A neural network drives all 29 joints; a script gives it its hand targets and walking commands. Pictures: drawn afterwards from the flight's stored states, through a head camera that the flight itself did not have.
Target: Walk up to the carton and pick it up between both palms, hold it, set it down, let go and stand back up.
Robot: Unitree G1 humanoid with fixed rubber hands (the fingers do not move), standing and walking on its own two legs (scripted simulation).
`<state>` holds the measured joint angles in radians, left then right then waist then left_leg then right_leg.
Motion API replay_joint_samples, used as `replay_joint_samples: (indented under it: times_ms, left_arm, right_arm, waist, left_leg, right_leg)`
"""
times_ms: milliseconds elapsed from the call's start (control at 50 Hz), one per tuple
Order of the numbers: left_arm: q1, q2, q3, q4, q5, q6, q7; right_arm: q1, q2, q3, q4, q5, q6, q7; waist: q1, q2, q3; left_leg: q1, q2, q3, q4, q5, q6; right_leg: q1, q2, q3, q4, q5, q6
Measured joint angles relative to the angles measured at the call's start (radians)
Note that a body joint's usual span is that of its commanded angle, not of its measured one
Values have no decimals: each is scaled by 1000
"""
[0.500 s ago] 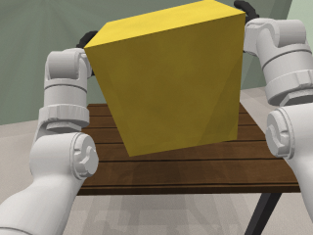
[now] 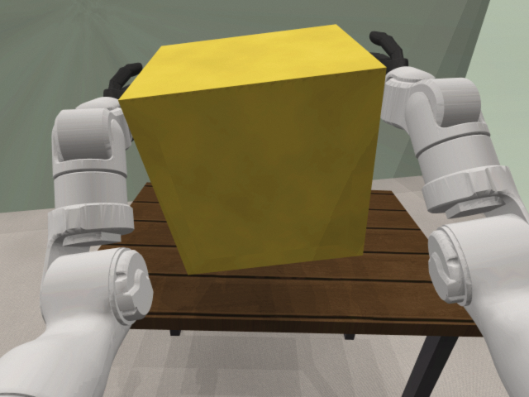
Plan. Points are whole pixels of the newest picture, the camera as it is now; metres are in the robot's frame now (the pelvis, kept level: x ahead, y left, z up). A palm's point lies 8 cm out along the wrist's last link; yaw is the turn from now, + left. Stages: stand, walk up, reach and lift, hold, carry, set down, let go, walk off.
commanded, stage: hold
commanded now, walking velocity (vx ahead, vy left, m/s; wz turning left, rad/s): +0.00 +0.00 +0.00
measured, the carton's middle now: (261, 150) +0.36 +0.00 +0.30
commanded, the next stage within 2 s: none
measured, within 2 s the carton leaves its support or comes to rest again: neither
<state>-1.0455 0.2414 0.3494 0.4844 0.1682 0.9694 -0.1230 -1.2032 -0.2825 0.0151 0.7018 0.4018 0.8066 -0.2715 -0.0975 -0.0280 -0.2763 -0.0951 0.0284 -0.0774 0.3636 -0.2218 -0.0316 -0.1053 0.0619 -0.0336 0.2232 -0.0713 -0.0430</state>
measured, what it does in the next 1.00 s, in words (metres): stands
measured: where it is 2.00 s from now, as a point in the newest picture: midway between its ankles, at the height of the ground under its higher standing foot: outside the picture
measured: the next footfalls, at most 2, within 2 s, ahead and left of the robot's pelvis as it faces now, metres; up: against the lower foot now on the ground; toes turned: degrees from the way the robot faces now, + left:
none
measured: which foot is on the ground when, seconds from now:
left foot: down 0.00-1.00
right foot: down 0.00-1.00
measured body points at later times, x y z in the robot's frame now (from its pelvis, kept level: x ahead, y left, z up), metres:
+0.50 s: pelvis -0.01 -0.01 +0.00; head -0.10 -0.04 +0.44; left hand +0.39 +0.16 +0.36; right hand +0.39 -0.19 +0.37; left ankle -0.01 +0.13 -0.75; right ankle +0.03 -0.09 -0.75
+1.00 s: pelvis +0.00 +0.02 +0.00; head -0.11 +0.07 +0.43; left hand +0.37 +0.19 +0.34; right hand +0.34 -0.15 +0.41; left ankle -0.01 +0.13 -0.75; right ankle +0.03 -0.09 -0.75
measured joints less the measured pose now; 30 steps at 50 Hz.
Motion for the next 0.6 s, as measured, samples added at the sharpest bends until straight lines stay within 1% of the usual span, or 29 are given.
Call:
replay_joint_samples:
  times_ms: [60, 120, 160, 240, 280, 340, 380, 420, 480, 540, 600]
  left_arm:
    - [-59, -2, -16, 47, 9, -1, 7]
    - [-130, -8, -51, 111, 0, -17, 37]
    - [-174, -21, -48, 165, -3, -40, 52]
    - [-241, -34, -32, 295, -14, -81, 65]
    - [-267, -38, -13, 371, -13, -103, 67]
    - [-293, -28, 14, 475, -14, -133, 68]
    - [-294, -15, 24, 503, -12, -147, 68]
    - [-294, 6, 29, 522, -10, -157, 61]
    - [-281, 37, 33, 526, -8, -174, 49]
    - [-220, 65, 37, 460, -22, -180, 35]
    - [-138, 69, 40, 337, -43, -169, 30]
  right_arm:
    - [-79, -12, -54, 87, -51, 0, 44]
    - [-154, -48, -92, 170, -96, -13, 90]
    - [-194, -75, -100, 213, -114, -23, 114]
    - [-268, -116, -104, 325, -135, -45, 156]
    - [-288, -129, -94, 376, -140, -54, 173]
    - [-294, -127, -63, 432, -135, -67, 184]
    - [-283, -113, -37, 441, -124, -85, 178]
    - [-271, -91, -18, 440, -110, -99, 161]
    - [-232, -51, 12, 392, -97, -115, 117]
    - [-149, -7, 50, 283, -65, -125, 65]
    - [-63, 21, 70, 172, -33, -124, 20]
  waist:
    - [-7, -11, 8]
    - [-7, -11, -6]
    - [-5, -1, -18]
    - [15, 27, -37]
    - [33, 43, -42]
    - [54, 66, -48]
    - [63, 81, -41]
    - [69, 93, -25]
    - [76, 100, 10]
    - [79, 80, 23]
    - [85, 52, 22]
  left_leg:
    - [-12, -13, 15, 9, 5, 10]
    - [-42, -28, 22, 5, 18, 19]
    - [-57, -36, 20, -4, 28, 24]
    - [-72, -45, 17, -22, 40, 28]
    - [-74, -43, 16, -28, 41, 26]
    - [-81, -35, 14, -28, 38, 19]
    - [-85, -27, 9, -22, 34, 13]
    - [-90, -20, 3, -18, 33, 7]
    - [-95, -14, -7, -11, 38, 10]
    - [-100, -19, -12, -10, 71, 15]
    - [-91, -17, -16, -13, 88, 4]
  right_leg:
    - [-31, -12, 15, 41, -8, 6]
    - [-74, -16, 44, 68, -15, 4]
    - [-91, -16, 59, 70, -11, 5]
    - [-114, -13, 82, 78, -16, 3]
    - [-118, -12, 83, 76, -18, 5]
    - [-124, -4, 81, 74, -19, 6]
    - [-123, 4, 75, 69, -18, 2]
    - [-121, 10, 69, 62, -14, -2]
    - [-112, 16, 60, 45, -4, -8]
    - [-94, 12, 58, 5, 17, -11]
    - [-66, 14, 57, -33, 32, -16]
